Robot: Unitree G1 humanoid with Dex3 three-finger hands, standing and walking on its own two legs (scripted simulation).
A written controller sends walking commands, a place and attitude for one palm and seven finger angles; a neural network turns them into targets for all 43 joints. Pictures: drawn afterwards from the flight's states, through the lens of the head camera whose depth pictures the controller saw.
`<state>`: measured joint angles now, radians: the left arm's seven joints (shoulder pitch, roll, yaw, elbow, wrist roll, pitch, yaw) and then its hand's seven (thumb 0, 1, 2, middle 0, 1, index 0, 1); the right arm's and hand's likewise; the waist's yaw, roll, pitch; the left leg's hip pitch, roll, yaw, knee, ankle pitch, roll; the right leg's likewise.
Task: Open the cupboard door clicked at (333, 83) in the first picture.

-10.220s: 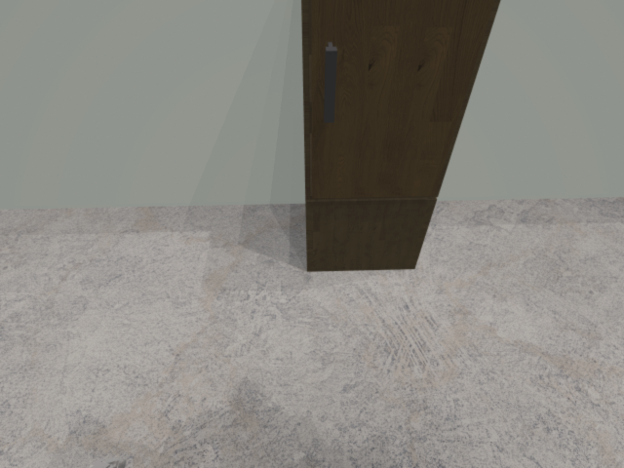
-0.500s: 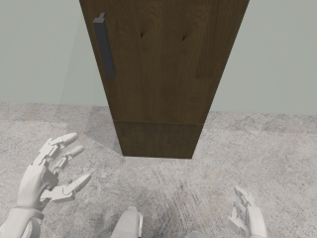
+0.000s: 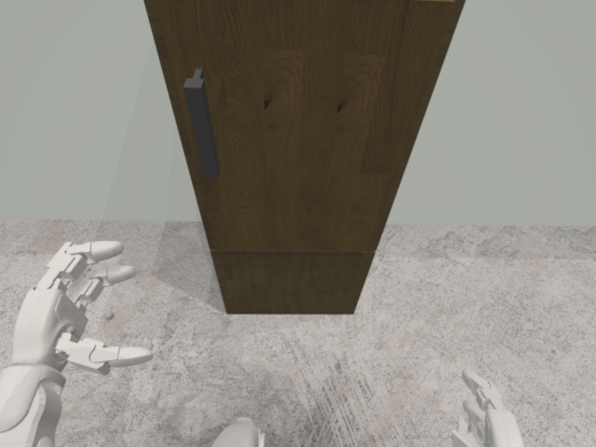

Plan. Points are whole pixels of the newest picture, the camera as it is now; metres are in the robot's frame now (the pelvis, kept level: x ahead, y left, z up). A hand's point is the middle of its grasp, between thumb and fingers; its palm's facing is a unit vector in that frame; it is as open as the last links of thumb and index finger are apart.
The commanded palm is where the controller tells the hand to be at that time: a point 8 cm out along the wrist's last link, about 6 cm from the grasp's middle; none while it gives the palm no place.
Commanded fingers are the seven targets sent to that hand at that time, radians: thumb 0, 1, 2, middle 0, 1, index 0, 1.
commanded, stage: raise the hand with hooked fingers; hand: left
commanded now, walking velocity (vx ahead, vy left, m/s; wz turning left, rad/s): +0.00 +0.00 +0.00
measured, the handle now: (205, 126) +0.58 +0.20 +0.10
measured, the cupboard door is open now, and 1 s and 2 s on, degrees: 0 0 0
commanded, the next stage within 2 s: move the hooked fingers beside the handle in 0.92 s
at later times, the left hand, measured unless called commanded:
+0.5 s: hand (77, 257) +0.29 +0.28 +0.13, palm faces +0.10 -0.99 -0.03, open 14.0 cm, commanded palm +0.26 +0.32 +0.12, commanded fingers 0.00 -0.50 0.30 -0.30 -1.20 -0.30 -1.20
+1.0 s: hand (97, 259) +0.29 +0.26 +0.12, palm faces +0.10 -1.00 -0.03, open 14.0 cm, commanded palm +0.26 +0.30 +0.12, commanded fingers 0.00 -0.50 0.30 -0.30 -1.20 -0.30 -1.20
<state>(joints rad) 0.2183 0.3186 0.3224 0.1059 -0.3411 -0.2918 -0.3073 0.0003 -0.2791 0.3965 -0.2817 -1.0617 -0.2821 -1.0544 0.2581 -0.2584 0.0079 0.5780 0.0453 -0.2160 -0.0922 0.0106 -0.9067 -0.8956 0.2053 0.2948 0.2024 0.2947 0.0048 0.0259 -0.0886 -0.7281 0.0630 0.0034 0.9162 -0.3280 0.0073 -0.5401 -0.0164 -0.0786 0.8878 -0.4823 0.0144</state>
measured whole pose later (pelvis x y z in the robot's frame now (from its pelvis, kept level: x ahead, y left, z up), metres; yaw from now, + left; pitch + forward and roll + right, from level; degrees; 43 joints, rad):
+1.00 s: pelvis +0.00 -0.02 +0.02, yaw +0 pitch +5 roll -2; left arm -0.07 0.40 0.42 0.38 -0.35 -0.19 -0.43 -0.01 -0.50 0.30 -0.30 -1.20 -0.30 -1.20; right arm 0.27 -0.27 0.04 0.59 0.06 -0.18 -0.11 0.01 -0.91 -0.90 0.21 0.30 0.20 0.29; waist 0.02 0.05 -0.06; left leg -0.57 0.07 0.01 0.75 -0.26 -0.01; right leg -0.41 0.00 -0.07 0.75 -0.42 0.00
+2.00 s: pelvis +0.00 +0.00 +0.01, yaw -2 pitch +11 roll -3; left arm -0.61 0.52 0.46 0.94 -0.21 -0.29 -0.38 -0.01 -0.50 0.30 -0.30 -1.20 -0.30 -1.20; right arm 0.35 -0.27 0.02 0.62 0.04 -0.03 -0.08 0.01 -0.91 -0.90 0.21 0.30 0.21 0.29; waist -0.07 0.02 -0.08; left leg -0.76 0.08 0.02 0.86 -0.30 0.01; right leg -0.59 0.01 -0.05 0.84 -0.44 0.01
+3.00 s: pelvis +0.02 +0.01 -0.01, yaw -4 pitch +19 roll -5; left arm -0.88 0.72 0.54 1.17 -0.11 -0.30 -0.38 -0.01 -0.50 0.30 -0.29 -1.20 -0.29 -1.20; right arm 0.44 -0.26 0.03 0.63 0.01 0.09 -0.05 0.00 -0.91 -0.89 0.21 0.30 0.21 0.30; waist -0.16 0.02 -0.10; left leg -0.95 0.11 0.01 0.97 -0.36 0.02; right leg -0.76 0.03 -0.05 0.88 -0.46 0.02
